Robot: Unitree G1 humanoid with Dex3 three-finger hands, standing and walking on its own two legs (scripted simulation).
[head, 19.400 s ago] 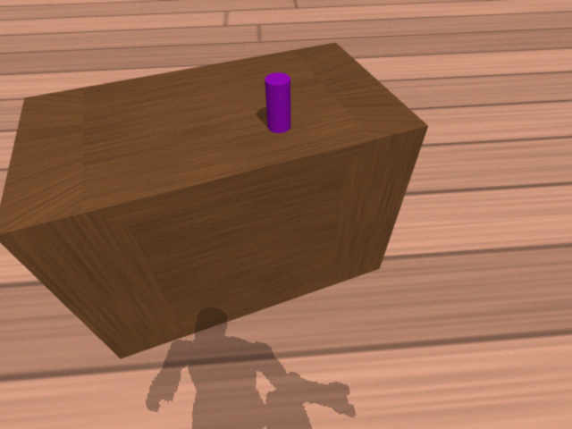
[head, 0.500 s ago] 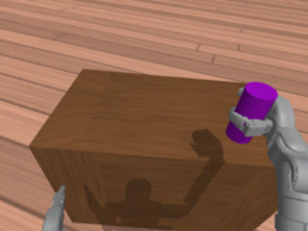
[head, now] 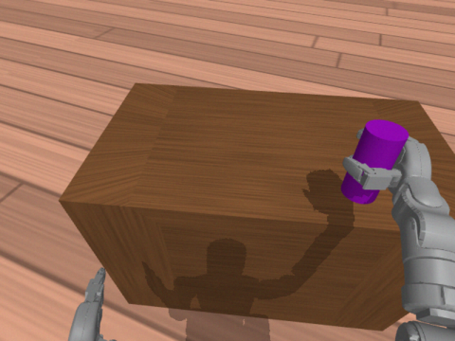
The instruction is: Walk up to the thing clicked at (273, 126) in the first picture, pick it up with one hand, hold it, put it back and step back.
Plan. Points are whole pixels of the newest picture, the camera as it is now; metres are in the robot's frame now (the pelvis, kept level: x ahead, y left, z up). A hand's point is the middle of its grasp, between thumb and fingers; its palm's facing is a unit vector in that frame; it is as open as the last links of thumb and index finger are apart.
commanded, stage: crouch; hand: right
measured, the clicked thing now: (371, 163) +0.40 -0.20 +0.14
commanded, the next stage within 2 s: lower in 1.00 s
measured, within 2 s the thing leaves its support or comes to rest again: rests again in 1.86 s
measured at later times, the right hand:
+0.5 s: hand (354, 147) +0.48 -0.20 +0.11, palm faces +0.18 +0.98 -0.02, open 8.7 cm
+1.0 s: hand (350, 148) +0.51 -0.21 +0.08, palm faces +0.18 +0.98 -0.01, open 8.7 cm
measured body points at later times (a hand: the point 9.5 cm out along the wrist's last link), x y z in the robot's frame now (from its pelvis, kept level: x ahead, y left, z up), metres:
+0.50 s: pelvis +0.00 -0.01 -0.01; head +0.05 -0.02 +0.44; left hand +0.14 +0.24 -0.07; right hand +0.46 -0.25 +0.11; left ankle +0.02 +0.12 -0.73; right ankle +0.03 -0.13 -0.73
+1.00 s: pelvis +0.02 -0.01 -0.02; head +0.09 -0.03 +0.43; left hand +0.17 +0.25 -0.07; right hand +0.49 -0.26 +0.09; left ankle +0.02 +0.12 -0.73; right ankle +0.03 -0.13 -0.73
